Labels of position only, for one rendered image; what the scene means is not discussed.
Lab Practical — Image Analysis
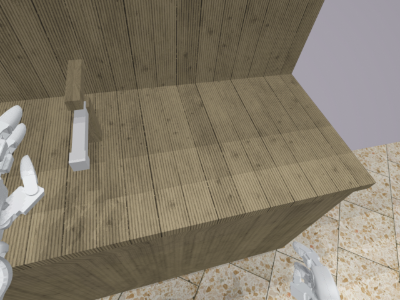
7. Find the robot left forearm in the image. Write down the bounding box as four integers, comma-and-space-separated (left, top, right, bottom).
0, 241, 13, 300

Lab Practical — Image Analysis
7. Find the counter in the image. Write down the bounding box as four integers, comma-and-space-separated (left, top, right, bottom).
0, 0, 376, 300

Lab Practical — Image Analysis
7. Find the right robot hand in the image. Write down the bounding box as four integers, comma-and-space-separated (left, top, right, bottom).
290, 241, 341, 300

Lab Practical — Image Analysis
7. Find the tap lever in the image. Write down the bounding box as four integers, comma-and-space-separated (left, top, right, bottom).
69, 101, 90, 171

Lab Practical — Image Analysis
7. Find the left robot hand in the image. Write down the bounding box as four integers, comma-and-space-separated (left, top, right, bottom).
0, 105, 44, 241

